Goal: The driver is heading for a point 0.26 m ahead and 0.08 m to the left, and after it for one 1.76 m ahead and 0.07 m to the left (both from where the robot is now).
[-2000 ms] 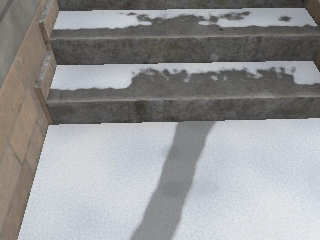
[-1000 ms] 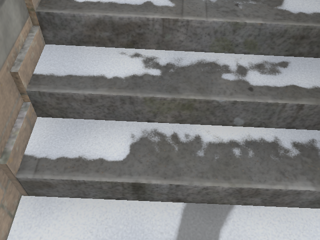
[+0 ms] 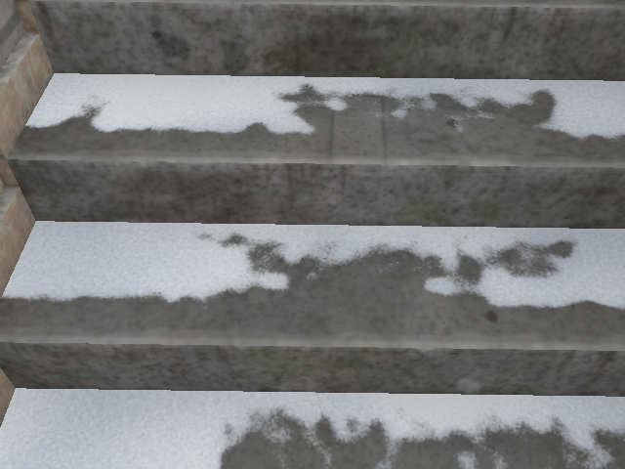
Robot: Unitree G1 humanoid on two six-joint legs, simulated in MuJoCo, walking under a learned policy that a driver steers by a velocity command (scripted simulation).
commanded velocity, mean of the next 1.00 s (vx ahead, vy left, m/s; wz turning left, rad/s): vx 0.26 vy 0.00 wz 0.00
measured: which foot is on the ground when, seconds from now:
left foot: down 0.00-1.00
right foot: down 0.00-1.00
